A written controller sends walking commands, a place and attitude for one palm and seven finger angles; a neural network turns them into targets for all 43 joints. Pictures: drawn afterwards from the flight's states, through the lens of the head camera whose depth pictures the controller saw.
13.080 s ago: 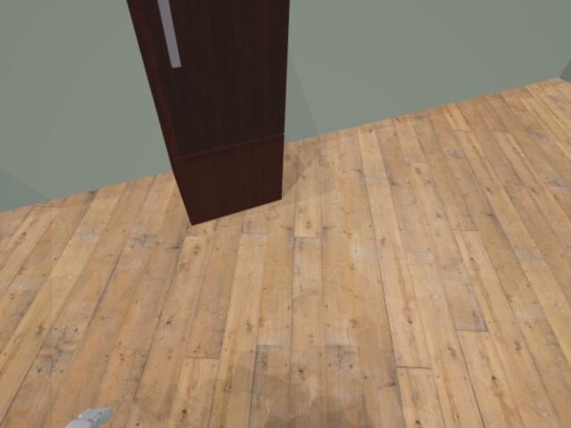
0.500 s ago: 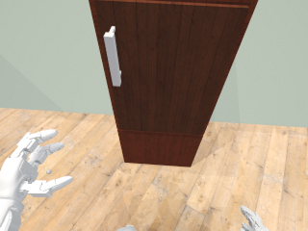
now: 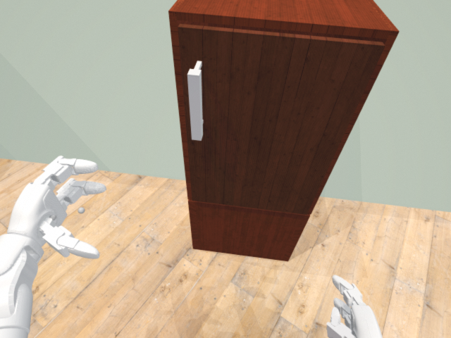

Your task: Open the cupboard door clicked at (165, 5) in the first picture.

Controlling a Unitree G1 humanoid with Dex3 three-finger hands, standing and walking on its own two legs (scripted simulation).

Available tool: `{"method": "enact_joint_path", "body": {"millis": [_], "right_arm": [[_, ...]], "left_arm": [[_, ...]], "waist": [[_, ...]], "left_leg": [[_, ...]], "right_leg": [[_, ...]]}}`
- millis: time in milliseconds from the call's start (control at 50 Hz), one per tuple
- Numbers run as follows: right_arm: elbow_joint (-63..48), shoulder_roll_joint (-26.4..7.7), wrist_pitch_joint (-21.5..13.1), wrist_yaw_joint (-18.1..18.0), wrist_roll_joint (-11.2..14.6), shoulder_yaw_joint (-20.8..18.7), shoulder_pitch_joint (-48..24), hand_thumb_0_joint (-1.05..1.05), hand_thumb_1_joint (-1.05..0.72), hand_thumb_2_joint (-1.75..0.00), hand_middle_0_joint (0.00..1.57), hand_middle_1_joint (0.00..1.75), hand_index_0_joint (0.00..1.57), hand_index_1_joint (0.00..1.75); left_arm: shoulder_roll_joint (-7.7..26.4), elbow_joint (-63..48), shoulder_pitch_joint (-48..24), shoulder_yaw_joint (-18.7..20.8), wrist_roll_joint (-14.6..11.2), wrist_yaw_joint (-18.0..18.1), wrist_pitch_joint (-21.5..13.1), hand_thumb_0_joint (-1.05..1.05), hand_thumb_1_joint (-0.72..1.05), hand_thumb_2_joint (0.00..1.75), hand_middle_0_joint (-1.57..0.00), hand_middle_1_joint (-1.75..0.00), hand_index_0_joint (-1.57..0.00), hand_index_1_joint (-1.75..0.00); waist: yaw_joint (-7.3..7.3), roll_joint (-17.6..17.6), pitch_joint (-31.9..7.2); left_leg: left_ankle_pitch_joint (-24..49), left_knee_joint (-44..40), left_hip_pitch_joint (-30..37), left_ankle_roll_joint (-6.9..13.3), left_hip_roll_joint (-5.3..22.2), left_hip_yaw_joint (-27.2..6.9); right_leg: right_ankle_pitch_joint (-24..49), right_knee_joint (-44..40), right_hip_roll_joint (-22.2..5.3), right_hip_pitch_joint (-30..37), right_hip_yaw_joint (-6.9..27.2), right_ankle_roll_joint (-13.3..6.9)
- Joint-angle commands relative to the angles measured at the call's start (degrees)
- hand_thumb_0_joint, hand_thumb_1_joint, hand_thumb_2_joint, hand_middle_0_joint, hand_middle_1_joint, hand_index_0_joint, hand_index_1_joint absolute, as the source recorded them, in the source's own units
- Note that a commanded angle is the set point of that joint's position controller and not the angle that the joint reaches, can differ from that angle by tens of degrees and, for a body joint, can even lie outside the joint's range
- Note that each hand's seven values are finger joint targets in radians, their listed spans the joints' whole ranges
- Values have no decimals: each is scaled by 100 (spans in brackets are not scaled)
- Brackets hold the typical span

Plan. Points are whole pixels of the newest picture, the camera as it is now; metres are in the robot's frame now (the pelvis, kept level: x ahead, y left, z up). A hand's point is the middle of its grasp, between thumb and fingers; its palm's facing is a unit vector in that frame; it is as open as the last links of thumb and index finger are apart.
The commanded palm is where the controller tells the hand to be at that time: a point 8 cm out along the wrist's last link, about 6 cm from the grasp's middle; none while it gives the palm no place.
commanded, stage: raise the hand with hooked fingers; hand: left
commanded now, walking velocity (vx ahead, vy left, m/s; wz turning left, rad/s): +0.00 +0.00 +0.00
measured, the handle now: (197, 102) +0.59 +0.13 +0.11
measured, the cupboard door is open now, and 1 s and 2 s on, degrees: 0 0 0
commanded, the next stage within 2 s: move the hooked fingers beside the handle in 0.66 s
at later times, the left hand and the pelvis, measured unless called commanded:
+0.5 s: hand (94, 194) +0.29 +0.25 +0.13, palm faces +0.03 -1.00 -0.03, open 14.0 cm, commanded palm +0.26 +0.29 +0.14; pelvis +0.00 -0.03 +0.01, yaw +0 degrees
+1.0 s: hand (117, 179) +0.32 +0.22 +0.13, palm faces +0.02 -1.00 -0.01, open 14.0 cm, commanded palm +0.30 +0.27 +0.13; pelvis +0.00 -0.05 +0.01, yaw +0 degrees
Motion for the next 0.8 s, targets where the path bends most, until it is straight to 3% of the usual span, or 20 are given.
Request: {"method": "enact_joint_path", "body": {"millis": [0, 60, 100, 180, 260, 360, 400, 420, 460, 540, 580, 640, 740, 780], "right_arm": [[-727, -938, -300, -115, 23, -429, -370, 0, -90, -90, 20, 30, 20, 30], [-700, -932, -269, -162, 77, -419, -417, 0, -90, -90, 20, 30, 20, 30], [-703, -945, -253, -181, 106, -405, -422, 0, -90, -90, 20, 30, 20, 30], [-777, -955, -253, -174, 124, -434, -406, 0, -90, -90, 20, 30, 20, 30], [-812, -968, -259, -97, 105, -469, -380, 0, -90, -90, 20, 30, 20, 30], [-778, -951, -273, -90, 87, -480, -373, 0, -90, -90, 20, 30, 20, 30], [-759, -949, -276, -100, 71, -480, -353, 0, -90, -90, 20, 30, 20, 30], [-775, -929, -291, -103, 81, -478, -392, 0, -90, -90, 20, 30, 20, 30], [-740, -908, -306, -118, 84, -477, -372, 0, -90, -90, 20, 30, 20, 30], [-691, -911, -312, -157, 101, -482, -353, 0, -90, -90, 20, 30, 20, 30], [-669, -919, -300, -166, 107, -481, -365, 0, -90, -90, 20, 30, 20, 30], [-665, -938, -273, -161, 119, -495, -358, 0, -90, -90, 20, 30, 20, 30], [-703, -894, -266, -138, 121, -492, -403, 0, -90, -90, 20, 30, 20, 30], [-673, -889, -254, -157, 128, -495, -385, 0, -90, -90, 20, 30, 20, 30]], "left_arm": [[1633, -1216, -2004, 773, -183, 6, -523, 0, -50, 30, -30, -120, -30, -120], [1595, -740, -2107, 662, -162, -145, -289, 0, -50, 30, -30, -120, -30, -120], [1635, -454, -2182, 648, -196, -252, -101, 0, -50, 30, -30, -120, -30, -120], [1649, -345, -2186, 605, -181, -367, 84, 0, -50, 30, -30, -120, -30, -120], [1676, -395, -1940, 729, -259, -370, -30, 0, -50, 30, -30, -120, -30, -120], [1822, -539, -2158, 911, -242, -224, -252, 0, -50, 30, -30, -120, -30, -120], [1948, -571, -2198, 1017, -236, -160, -317, 0, -50, 30, -30, -120, -30, -120], [1870, -677, -2261, 947, -215, -156, -344, 0, -50, 30, -30, -120, -30, -120], [1768, -690, -2244, 838, -186, -158, -388, 0, -50, 30, -30, -120, -30, -120], [1670, -543, -2143, 760, -234, -229, -354, 0, -50, 30, -30, -120, -30, -120], [1693, -408, -2111, 789, -271, -289, -313, 0, -50, 30, -30, -120, -30, -120], [1717, -172, -2054, 834, -314, -355, -223, 0, -50, 30, -30, -120, -30, -120], [1717, -393, -2240, 791, -290, -316, -317, 0, -50, 30, -30, -120, -30, -120], [1637, -360, -2558, 676, -275, -270, -373, 0, -50, 30, -30, -120, -30, -120]], "waist": [[-102, 657, -986], [-135, 740, -787], [-115, 594, -672], [-90, 540, -857], [-51, 212, -879], [-52, 478, -863], [-32, 368, -890], [-55, 617, -944], [-79, 731, -978], [-121, 354, -943], [-111, 369, -875], [-105, 24, -923], [-73, 351, -1098], [-164, 226, -1021]], "left_leg": [[627, -1117, 1483, -354, 234, -786], [379, -1216, 1406, -320, 212, -739], [315, -1245, 1273, -274, 166, -687], [525, -1244, 1397, -253, 149, -657], [742, -1166, 1347, -214, 137, -566], [697, -1134, 1329, -198, 101, -442], [722, -1111, 1280, -181, 87, -414], [795, -1084, 1332, -176, 79, -374], [862, -1063, 1437, -176, 75, -358], [931, -999, 1365, -140, 64, -320], [951, -963, 1311, -142, 52, -302], [1089, -857, 1175, -119, 33, -240], [1283, -787, 1285, -125, 13, -210], [1214, -777, 1307, -122, 22, -215]], "right_leg": [[645, -542, 288, -397, -53, -301], [561, -680, 239, -392, -35, -284], [540, -805, 244, -265, -8, -295], [677, -843, 224, -197, -12, -281], [818, -870, 251, -145, 20, -268], [751, -907, 237, -118, 95, -259], [759, -934, 230, 0, 146, -255], [848, -925, 210, -8, 177, -247], [941, -924, 202, -13, 180, -238], [1121, -945, 188, 42, 222, -188], [1206, -945, 170, 14, 251, -172], [1482, -907, 130, 83, 342, -111], [1737, -827, 99, 155, 385, -103], [1669, -837, 121, 19, 369, -92]]}}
